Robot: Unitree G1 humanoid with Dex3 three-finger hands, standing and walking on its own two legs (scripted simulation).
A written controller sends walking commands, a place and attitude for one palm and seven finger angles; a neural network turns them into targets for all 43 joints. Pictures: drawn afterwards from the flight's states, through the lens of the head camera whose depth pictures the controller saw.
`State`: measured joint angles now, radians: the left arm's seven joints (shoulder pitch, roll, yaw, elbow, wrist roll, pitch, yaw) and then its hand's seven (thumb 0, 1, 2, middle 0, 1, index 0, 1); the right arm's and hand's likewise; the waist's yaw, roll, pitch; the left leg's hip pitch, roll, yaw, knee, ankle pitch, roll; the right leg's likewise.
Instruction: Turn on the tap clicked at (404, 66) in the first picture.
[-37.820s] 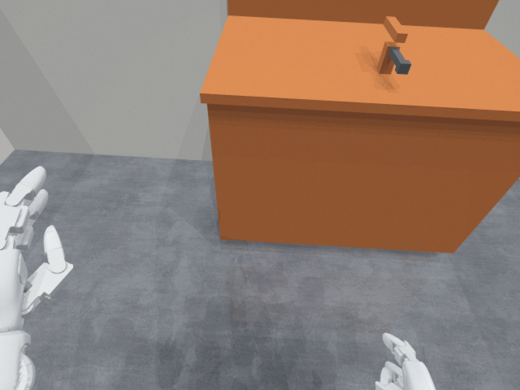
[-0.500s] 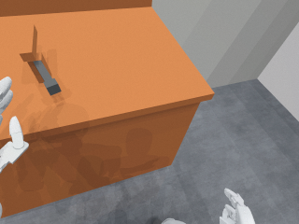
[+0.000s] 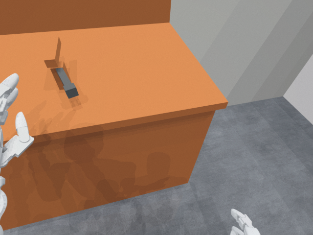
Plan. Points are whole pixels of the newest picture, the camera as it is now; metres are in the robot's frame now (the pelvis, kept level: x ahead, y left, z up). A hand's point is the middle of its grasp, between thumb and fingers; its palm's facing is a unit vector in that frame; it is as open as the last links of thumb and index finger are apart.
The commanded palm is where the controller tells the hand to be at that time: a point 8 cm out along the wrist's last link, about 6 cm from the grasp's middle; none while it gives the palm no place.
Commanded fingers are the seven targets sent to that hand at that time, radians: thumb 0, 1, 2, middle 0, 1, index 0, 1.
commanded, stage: come to a stop and stand still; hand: left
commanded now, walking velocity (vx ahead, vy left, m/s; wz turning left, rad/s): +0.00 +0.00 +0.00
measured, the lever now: (71, 90) +0.43 +0.28 +0.13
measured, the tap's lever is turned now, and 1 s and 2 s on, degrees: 19 19 19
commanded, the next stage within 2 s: look again from close up in 0.80 s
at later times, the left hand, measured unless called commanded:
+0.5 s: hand (38, 122) +0.27 +0.27 +0.18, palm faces +0.37 -0.86 -0.36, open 7.4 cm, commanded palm +0.21 +0.30 +0.19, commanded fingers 0.00 0.90 0.90 -0.20 -0.30 -0.20 -0.30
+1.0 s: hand (24, 129) +0.26 +0.30 +0.17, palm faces +0.37 -0.86 -0.35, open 7.4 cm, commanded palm +0.20 +0.33 +0.19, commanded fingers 0.00 0.90 0.90 -0.20 -0.30 -0.20 -0.30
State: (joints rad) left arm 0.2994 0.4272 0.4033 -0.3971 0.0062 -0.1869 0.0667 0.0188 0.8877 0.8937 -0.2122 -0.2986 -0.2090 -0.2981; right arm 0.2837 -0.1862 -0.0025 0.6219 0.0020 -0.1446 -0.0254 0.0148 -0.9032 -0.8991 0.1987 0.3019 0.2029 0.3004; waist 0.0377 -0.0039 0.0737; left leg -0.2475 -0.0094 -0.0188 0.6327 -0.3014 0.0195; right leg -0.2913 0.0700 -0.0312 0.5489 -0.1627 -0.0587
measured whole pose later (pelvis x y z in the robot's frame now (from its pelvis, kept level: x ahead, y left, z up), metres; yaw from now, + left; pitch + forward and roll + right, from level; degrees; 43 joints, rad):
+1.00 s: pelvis +0.04 +0.06 +0.01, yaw -2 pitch -1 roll -1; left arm 0.38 0.35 0.34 -0.43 -0.04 -0.17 0.10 0.02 0.89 0.89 -0.21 -0.30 -0.20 -0.30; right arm 0.20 -0.19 0.05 0.55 -0.01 -0.07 -0.02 0.02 -0.90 -0.90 0.20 0.30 0.21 0.30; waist 0.05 -0.02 0.04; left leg -0.16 -0.07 0.03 0.44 -0.27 0.08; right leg -0.23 0.02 0.03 0.40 -0.16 0.02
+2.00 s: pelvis +0.03 -0.02 -0.01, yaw +3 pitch +0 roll +0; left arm 0.29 0.36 0.37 -0.33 -0.18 0.04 0.07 0.02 0.89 0.89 -0.21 -0.30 -0.20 -0.30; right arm 0.15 -0.25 0.02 0.72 0.01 -0.18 -0.07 0.02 -0.90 -0.90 0.20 0.30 0.20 0.30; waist 0.08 0.06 -0.04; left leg -0.31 -0.03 -0.07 0.67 -0.36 -0.02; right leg -0.36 0.07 -0.06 0.66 -0.30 -0.08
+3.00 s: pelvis +0.01 -0.01 +0.00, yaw +5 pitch -3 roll +0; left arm 0.44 0.24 0.25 -0.56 -0.25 0.22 0.13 0.02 0.90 0.89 -0.20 -0.30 -0.20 -0.30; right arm 0.17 -0.23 0.06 0.70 0.03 -0.27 -0.09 0.02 -0.90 -0.90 0.20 0.30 0.20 0.30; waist 0.11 0.07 -0.03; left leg -0.25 -0.05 -0.08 0.63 -0.33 0.01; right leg -0.28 0.04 -0.07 0.62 -0.28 -0.07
